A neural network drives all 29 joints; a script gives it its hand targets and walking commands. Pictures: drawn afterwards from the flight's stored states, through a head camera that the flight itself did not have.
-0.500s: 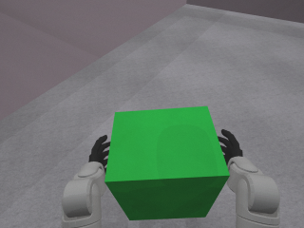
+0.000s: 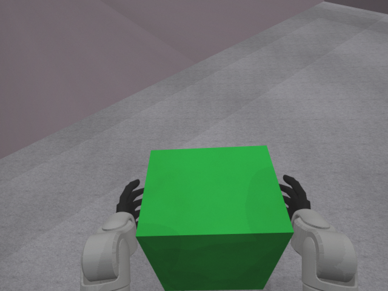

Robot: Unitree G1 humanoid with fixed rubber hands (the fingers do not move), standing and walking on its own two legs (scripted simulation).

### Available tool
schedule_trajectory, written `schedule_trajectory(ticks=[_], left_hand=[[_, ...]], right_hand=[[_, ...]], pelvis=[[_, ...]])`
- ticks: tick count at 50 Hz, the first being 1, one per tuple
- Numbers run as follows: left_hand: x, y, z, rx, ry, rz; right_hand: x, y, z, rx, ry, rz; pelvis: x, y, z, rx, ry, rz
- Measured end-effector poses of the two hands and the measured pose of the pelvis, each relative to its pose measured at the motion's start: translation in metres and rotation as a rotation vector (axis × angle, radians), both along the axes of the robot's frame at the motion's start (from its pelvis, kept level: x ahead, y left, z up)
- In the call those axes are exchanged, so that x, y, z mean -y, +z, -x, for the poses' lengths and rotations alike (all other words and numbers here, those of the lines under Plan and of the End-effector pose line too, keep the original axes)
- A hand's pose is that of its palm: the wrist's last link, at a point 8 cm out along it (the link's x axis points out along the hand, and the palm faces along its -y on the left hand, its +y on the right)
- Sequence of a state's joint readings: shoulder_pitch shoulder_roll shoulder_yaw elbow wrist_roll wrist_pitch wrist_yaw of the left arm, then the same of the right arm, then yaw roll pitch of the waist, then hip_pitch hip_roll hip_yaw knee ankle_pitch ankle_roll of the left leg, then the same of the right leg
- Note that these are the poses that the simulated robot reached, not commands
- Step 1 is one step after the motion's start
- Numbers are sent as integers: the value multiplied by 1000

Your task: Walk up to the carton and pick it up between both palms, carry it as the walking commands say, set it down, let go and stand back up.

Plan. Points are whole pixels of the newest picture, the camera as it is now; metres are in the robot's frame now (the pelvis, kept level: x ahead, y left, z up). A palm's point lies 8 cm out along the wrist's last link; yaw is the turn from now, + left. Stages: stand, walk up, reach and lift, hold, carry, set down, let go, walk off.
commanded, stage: carry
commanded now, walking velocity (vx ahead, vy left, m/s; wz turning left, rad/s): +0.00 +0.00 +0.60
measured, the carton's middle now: (211, 225) +0.27 -0.01 +0.00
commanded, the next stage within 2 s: none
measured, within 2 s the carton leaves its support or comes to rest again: neither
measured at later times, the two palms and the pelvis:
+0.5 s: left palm out of the picture +0.13 +0.30 +0.06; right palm (203, 224) +0.24 +0.00 +0.06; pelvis -0.06 +0.06 -0.01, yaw +18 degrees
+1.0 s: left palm out of the picture +0.01 +0.34 +0.06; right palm (164, 261) +0.18 +0.07 +0.07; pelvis -0.13 +0.07 -0.01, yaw +30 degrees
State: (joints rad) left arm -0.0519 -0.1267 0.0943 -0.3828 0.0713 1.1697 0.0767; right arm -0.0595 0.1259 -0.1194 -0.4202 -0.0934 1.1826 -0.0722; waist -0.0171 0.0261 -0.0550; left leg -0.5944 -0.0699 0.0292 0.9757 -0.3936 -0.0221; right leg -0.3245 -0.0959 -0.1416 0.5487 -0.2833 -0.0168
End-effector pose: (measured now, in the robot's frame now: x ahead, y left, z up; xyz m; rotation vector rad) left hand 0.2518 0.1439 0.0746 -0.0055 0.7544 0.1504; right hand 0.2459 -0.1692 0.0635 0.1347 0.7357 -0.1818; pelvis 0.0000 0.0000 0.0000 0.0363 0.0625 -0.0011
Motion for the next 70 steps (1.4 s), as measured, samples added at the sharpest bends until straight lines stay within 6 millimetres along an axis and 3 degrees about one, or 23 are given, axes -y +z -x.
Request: schedule_trajectory(ticks=[7,12,17,23,30,36,42,48,55,61,70], left_hand=[[-38,11,21,45,86,0],[-86,-4,41,60,158,24],[-128,-27,79,-9,276,66],[-151,-22,114,-2,374,59],[-147,-6,134,35,410,12],[-142,6,158,8,436,-9],[-159,14,183,49,485,-9],[-189,-6,221,55,543,39],[-196,-12,265,16,618,65],[-191,1,276,31,609,36],[-180,9,269,50,561,32]], right_hand=[[-39,13,-8,46,85,0],[-89,8,-12,62,158,23],[-138,-8,-7,-8,281,68],[-169,-8,2,-2,376,59],[-169,-4,11,35,412,14],[-169,3,25,8,442,-5],[-193,14,36,51,487,-7],[-230,8,59,54,545,40],[-249,5,85,16,624,71],[-242,10,98,33,615,43],[-224,19,104,50,567,38]], pelvis=[[-17,1,15,10,95,-19],[-44,-15,24,9,170,2],[-58,-15,39,5,228,21],[-62,-12,55,-3,296,31],[-52,-13,67,-8,364,37],[-47,0,78,7,439,-8],[-53,-1,97,6,484,-22],[-71,-12,120,8,518,-3],[-69,-8,139,19,536,18],[-68,-5,151,33,542,19],[-62,-4,158,32,536,20]])
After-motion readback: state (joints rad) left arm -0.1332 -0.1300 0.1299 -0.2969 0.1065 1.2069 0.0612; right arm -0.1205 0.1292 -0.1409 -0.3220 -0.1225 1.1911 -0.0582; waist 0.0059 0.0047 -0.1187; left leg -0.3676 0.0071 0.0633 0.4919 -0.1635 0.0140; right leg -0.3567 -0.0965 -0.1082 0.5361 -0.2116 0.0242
